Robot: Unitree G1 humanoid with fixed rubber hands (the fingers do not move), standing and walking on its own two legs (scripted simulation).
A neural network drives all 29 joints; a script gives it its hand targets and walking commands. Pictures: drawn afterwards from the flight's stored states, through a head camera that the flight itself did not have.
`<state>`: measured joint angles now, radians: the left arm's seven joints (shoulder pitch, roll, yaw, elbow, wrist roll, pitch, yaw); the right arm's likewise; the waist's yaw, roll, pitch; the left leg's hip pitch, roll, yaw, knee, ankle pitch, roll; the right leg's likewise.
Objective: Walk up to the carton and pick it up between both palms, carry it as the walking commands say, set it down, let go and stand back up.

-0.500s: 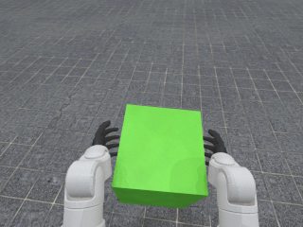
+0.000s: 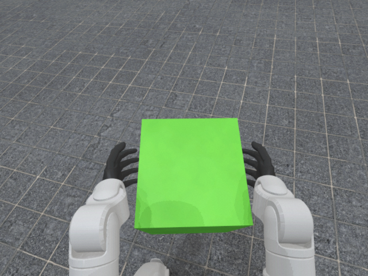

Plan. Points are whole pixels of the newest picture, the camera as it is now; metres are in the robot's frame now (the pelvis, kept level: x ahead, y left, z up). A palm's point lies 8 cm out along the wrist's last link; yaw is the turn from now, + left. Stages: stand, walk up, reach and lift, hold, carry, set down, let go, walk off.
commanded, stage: carry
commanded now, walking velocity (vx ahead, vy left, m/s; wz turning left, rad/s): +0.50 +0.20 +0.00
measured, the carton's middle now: (189, 183) +0.33 +0.02 -0.02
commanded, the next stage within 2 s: none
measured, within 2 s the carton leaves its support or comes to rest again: neither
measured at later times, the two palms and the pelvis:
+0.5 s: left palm (131, 66) +0.63 +0.19 +0.11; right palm (230, 74) +0.60 -0.09 +0.09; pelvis +0.33 +0.08 -0.01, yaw -5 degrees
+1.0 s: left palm (139, 15) +1.00 +0.24 +0.08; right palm (209, 22) +0.96 -0.04 +0.06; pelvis +0.70 +0.14 -0.04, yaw -3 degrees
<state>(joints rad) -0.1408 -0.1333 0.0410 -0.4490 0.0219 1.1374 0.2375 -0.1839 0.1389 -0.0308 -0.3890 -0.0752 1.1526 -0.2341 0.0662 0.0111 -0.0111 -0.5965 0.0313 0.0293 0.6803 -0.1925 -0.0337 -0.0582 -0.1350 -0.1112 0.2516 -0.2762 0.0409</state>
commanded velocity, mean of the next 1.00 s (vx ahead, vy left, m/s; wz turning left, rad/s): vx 0.50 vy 0.20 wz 0.00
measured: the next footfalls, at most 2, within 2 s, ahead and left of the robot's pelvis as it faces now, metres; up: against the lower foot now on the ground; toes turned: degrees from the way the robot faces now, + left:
left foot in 0.12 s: +0.31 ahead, +0.17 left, +0.00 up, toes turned +4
right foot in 0.54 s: +0.48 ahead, -0.03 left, +0.00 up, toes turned -9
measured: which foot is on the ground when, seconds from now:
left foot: up 0.00-0.10, down 0.12-0.60, up 0.62-0.96, down 0.98-1.00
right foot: down 0.00-0.18, up 0.20-0.52, down 0.54-1.00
